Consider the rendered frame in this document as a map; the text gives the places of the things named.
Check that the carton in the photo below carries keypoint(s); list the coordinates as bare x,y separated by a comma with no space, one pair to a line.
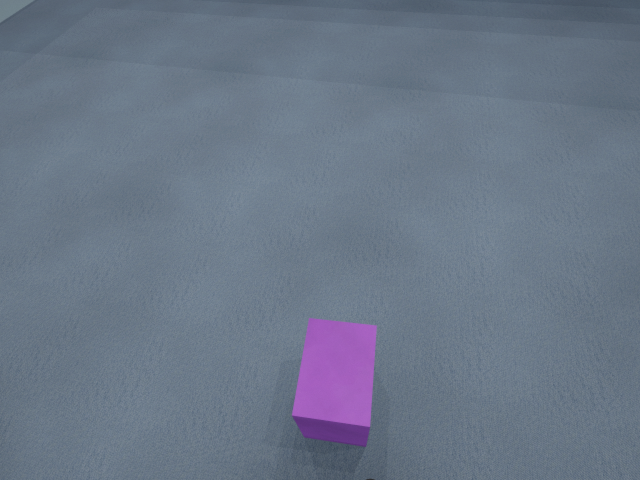
334,391

